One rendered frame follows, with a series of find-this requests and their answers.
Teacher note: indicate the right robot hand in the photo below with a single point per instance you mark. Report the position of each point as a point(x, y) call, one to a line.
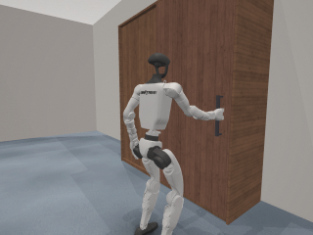
point(219, 114)

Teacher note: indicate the wardrobe door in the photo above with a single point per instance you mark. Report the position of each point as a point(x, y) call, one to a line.
point(138, 43)
point(198, 37)

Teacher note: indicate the right robot upper arm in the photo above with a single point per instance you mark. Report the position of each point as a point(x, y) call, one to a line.
point(174, 90)

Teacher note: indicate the left robot hand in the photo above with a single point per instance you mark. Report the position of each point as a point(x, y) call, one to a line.
point(132, 146)

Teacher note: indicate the right robot thigh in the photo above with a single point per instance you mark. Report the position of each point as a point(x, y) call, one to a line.
point(164, 159)

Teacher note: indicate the handle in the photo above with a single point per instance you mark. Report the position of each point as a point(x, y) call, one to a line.
point(121, 97)
point(217, 122)

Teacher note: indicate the robot left forearm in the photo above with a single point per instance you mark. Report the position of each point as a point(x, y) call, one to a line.
point(132, 131)

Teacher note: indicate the left robot upper arm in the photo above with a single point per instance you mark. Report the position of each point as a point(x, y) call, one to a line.
point(133, 103)

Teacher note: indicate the robot left shin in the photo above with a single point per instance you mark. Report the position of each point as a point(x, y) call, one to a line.
point(149, 203)

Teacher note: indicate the robot right forearm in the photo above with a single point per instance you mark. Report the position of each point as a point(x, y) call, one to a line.
point(199, 114)

